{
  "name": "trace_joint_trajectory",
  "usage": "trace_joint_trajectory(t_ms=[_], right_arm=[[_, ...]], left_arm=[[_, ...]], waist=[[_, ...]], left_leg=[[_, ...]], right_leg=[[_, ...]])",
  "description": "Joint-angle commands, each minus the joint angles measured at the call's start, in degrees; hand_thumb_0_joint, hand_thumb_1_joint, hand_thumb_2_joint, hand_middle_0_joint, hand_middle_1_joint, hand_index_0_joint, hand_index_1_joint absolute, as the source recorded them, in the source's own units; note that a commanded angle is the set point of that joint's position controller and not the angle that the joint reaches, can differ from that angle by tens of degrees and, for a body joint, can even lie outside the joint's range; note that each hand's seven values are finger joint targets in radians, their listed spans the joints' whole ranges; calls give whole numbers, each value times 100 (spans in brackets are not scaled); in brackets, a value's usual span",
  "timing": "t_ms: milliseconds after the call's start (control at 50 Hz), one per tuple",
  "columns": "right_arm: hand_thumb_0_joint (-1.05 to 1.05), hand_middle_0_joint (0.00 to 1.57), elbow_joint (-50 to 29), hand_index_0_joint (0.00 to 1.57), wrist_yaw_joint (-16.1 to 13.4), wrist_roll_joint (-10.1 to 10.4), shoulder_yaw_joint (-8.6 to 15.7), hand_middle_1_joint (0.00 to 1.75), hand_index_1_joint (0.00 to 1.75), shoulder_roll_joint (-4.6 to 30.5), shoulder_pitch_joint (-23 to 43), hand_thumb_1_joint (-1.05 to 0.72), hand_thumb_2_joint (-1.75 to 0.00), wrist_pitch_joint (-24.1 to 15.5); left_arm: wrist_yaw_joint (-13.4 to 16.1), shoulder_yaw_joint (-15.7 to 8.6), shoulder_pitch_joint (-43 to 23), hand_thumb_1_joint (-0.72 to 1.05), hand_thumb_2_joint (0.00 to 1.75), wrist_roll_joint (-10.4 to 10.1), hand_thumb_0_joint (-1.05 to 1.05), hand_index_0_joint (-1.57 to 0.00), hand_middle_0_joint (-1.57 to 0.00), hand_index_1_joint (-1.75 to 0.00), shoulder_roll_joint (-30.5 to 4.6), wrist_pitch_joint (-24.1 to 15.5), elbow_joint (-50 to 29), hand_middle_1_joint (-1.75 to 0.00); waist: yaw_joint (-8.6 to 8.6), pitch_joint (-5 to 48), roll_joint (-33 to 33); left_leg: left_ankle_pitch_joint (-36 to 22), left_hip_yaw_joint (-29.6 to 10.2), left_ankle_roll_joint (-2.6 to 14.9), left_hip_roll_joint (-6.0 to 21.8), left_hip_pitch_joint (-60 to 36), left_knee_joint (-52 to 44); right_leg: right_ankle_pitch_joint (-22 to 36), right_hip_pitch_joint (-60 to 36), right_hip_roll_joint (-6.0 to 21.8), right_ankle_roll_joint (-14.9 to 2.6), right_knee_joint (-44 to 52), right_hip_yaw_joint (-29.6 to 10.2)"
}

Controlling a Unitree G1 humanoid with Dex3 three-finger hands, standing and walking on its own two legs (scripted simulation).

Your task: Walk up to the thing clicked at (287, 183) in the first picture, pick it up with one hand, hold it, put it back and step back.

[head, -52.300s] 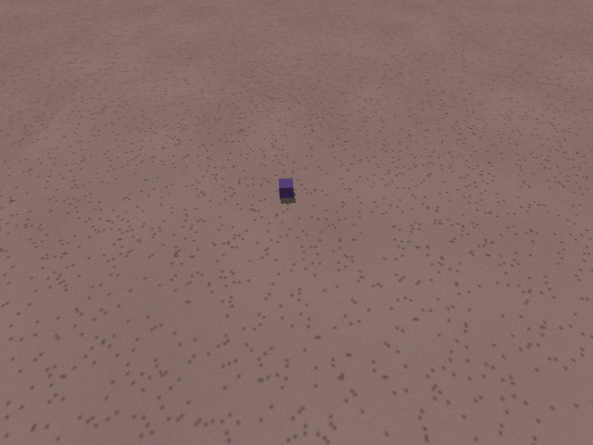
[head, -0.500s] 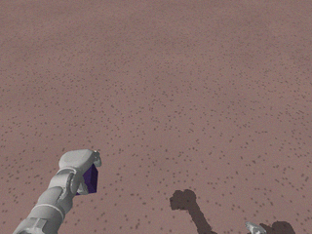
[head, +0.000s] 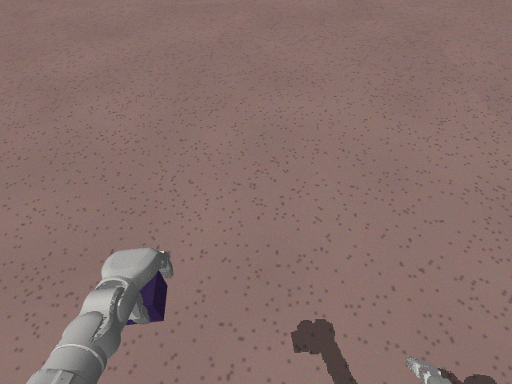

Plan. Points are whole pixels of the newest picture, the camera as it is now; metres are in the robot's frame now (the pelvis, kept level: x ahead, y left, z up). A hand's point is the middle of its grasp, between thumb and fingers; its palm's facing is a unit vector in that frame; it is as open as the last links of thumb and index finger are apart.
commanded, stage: hold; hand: left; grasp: from above
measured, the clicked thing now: (141, 296) +0.30 +0.23 -0.08
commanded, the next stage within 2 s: crouch in 1.02 s
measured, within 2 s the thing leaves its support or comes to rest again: neither
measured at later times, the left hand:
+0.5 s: hand (139, 299) +0.28 +0.21 -0.03, palm faces -0.45 -0.06 -0.89, open 9.5 cm
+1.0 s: hand (134, 291) +0.29 +0.22 -0.03, palm faces -0.47 -0.05 -0.88, open 9.5 cm
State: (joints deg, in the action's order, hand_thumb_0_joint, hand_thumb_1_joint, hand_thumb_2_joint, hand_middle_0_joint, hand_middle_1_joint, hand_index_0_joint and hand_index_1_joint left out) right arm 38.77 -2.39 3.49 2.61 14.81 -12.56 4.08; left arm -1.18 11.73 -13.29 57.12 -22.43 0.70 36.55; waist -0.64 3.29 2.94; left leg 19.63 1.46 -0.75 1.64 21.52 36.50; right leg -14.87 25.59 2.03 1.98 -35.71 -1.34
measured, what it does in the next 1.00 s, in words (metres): stands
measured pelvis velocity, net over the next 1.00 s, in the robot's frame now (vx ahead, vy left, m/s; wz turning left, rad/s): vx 0.00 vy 0.00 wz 0.00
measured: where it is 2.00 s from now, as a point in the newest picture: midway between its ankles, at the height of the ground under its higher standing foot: outside the picture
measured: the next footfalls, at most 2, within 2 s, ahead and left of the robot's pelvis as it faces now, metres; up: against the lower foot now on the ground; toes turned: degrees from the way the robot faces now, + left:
none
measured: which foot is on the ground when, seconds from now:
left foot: down 0.00-1.00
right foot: down 0.00-1.00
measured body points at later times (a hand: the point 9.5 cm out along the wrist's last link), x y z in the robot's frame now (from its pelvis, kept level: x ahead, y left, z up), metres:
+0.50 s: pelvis -0.01 -0.01 +0.01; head +0.00 -0.03 +0.46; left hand +0.29 +0.21 +0.02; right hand +0.14 -0.26 -0.11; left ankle -0.01 +0.13 -0.72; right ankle +0.03 -0.14 -0.72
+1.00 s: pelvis +0.00 +0.00 +0.01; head +0.02 -0.02 +0.46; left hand +0.31 +0.22 +0.03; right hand +0.15 -0.25 -0.11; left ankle -0.01 +0.13 -0.72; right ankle +0.03 -0.14 -0.72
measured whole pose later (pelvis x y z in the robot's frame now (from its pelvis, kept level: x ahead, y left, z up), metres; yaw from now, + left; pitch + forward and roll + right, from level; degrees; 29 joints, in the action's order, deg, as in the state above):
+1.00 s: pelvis +0.00 +0.00 +0.01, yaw +0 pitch +2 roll +0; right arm 38.6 -3.8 4.1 1.5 14.0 -10.7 3.7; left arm -4.2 11.8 -12.1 56.5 -23.4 -0.3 32.8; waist 0.6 0.7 3.0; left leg 16.5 1.9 -0.6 1.3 14.7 29.4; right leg -12.0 19.1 2.2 2.1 -29.1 -1.6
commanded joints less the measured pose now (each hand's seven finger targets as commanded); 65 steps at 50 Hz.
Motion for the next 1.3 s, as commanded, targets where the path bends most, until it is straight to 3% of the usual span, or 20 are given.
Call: trace_joint_trajectory(t_ms=[0,120,240,280,300,340,360,480,540,800,840,900,920,980,1040,1080,1100,1140,1200,1280], right_arm=[[0,20,-786,20,-52,-20,206,30,30,724,439,-89,-89,-241],[0,20,-770,20,-88,-5,198,30,30,711,501,-89,-89,-248],[0,20,-785,20,-110,0,171,30,30,687,649,-90,-90,-295],[0,20,-807,20,-114,0,157,30,30,674,653,-89,-89,-306],[0,20,-777,20,-125,1,164,30,30,703,675,-89,-89,-310],[0,20,-823,20,-127,8,141,30,30,660,720,-90,-90,-315],[0,20,-815,20,-134,12,152,30,30,678,743,-90,-90,-320],[0,20,-874,20,-147,22,100,30,30,639,787,-90,-90,-323],[0,20,-864,20,-161,21,93,30,30,647,804,-90,-90,-328],[0,20,-836,20,-169,19,112,30,30,648,746,-90,-90,-309],[0,20,-825,20,-169,23,131,30,30,656,732,-89,-90,-308],[0,20,-813,20,-178,28,124,30,30,635,684,-90,-90,-299],[0,20,-787,20,-184,28,138,30,30,647,677,-89,-90,-296],[0,20,-727,20,-176,17,159,30,30,674,584,-89,-90,-287],[0,20,-732,20,-161,18,189,30,30,682,553,-89,-89,-267],[0,20,-742,20,-143,18,206,30,30,701,516,-89,-89,-256],[0,20,-756,20,-140,20,210,30,30,691,552,-91,-91,-244],[0,20,-759,20,-130,23,222,30,30,707,526,-88,-89,-214],[0,20,-812,20,-118,17,216,30,30,703,496,-89,-89,-169],[0,20,-794,20,-112,-14,211,30,30,691,448,-88,-89,-117]], left_arm=[[209,-626,-1850,64,64,-33,0,-100,-98,-56,-1254,-9,-1226,-58],[173,-661,-1905,63,64,21,0,-99,-96,-56,-1297,-32,-1428,-59],[172,-724,-1880,65,61,-23,0,-101,-97,-56,-1321,-22,-1427,-60],[127,-572,-1894,64,61,-56,0,-99,-95,-56,-1177,-22,-1577,-60],[130,-728,-1910,67,60,-50,0,-101,-97,-56,-1359,-24,-1506,-60],[71,-567,-1866,66,62,-65,0,-102,-99,-55,-1209,-20,-1620,-58],[60,-712,-1881,67,63,-54,0,-103,-100,-55,-1354,-35,-1595,-58],[-21,-588,-1788,65,67,-109,0,-102,-99,-59,-1201,-25,-1615,-62],[-24,-724,-1826,64,65,-112,0,-101,-98,-57,-1378,-71,-1680,-59],[-28,-711,-1673,64,69,-77,0,-101,-99,-58,-1326,-108,-1542,-60],[-44,-687,-1915,64,68,-72,0,-101,-99,-56,-1366,-141,-1700,-58],[-19,-655,-1958,64,70,-73,0,-102,-100,-56,-1336,-139,-1629,-58],[7,-823,-2061,64,68,-78,0,-102,-100,-56,-1491,-148,-1702,-58],[38,-653,-2002,66,66,-77,0,-103,-101,-54,-1325,-124,-1497,-56],[92,-710,-1905,65,65,-38,0,-101,-99,-55,-1347,-113,-1421,-57],[72,-614,-1887,65,66,-38,0,-102,-99,-55,-1270,-109,-1374,-57],[57,-636,-1909,73,58,-34,0,-110,-104,-61,-1322,-108,-1408,-65],[33,-684,-1740,66,62,-53,0,-101,-97,-58,-1327,-115,-1335,-62],[50,-625,-1401,68,66,-17,0,-103,-100,-61,-1202,-160,-1138,-64],[315,-674,-1557,65,66,91,0,-101,-98,-58,-1158,-341,-906,-61]], waist=[[29,1319,-255],[40,1427,-177],[85,1272,-154],[37,1271,-188],[89,1214,-188],[74,1227,-263],[116,1211,-165],[80,1073,-292],[111,1079,-212],[152,1094,-97],[128,1232,-98],[75,1262,-149],[135,1334,-115],[75,1331,-129],[161,1340,-51],[94,1316,-140],[142,1339,-89],[144,1339,-102],[139,1154,-295],[24,932,-433]], left_leg=[[-1243,22,157,-302,-423,-593],[-1384,39,145,-300,-633,-637],[-1060,75,146,-328,-670,-777],[-1093,46,142,-288,-741,-809],[-1068,25,138,-281,-706,-838],[-1061,45,158,-295,-743,-874],[-1026,60,154,-306,-739,-890],[-986,58,171,-297,-755,-993],[-940,71,173,-308,-835,-1040],[-1383,13,119,-255,-1031,-1131],[-1490,22,125,-257,-1089,-1096],[-1624,58,146,-291,-1130,-1075],[-1660,65,136,-290,-1172,-1075],[-1987,42,105,-251,-1230,-1052],[-2078,55,81,-254,-1202,-1053],[-2122,48,87,-246,-1208,-1052],[-2181,39,88,-248,-1219,-1068],[-2357,37,73,-236,-1231,-1042],[-2264,47,110,-264,-1111,-1032],[-1824,38,126,-278,-912,-964]], right_leg=[[783,-887,-302,-202,543,123],[895,-943,-305,-205,571,100],[580,-970,-271,-182,739,63],[601,-953,-293,-189,744,77],[548,-970,-306,-189,769,103],[553,-1042,-283,-180,812,93],[524,-1066,-282,-181,838,90],[468,-1094,-276,-186,929,84],[422,-1144,-274,-189,977,75],[787,-1258,-318,-238,980,141],[904,-1314,-316,-231,983,135],[1081,-1327,-295,-216,995,116],[1103,-1388,-296,-217,996,121],[1368,-1407,-328,-242,932,165],[1435,-1424,-327,-260,917,183],[1481,-1445,-321,-263,918,188],[1531,-1465,-323,-267,928,207],[1651,-1530,-319,-275,897,202],[1639,-1493,-306,-259,933,209],[1248,-1141,-288,-242,921,212]])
